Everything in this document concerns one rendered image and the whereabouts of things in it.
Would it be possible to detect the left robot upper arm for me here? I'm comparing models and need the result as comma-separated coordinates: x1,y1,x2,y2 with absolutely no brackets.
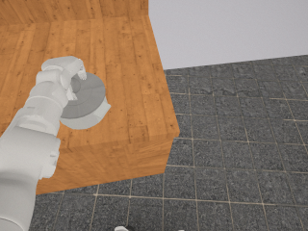
0,126,61,231

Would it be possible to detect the table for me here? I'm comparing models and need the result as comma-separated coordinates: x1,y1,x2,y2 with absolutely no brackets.
0,0,180,195

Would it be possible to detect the pot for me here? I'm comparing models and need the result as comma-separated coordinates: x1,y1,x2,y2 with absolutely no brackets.
60,96,112,130

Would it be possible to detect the left robot hand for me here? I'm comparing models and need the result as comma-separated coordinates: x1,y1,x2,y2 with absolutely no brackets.
41,56,87,101

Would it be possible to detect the left robot forearm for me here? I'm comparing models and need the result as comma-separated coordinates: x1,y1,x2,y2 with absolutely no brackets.
0,64,71,152

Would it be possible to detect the knob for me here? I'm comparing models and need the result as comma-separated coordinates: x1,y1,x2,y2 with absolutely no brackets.
70,77,81,93

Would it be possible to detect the lid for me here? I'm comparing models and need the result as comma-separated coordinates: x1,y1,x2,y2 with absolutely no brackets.
61,72,106,119

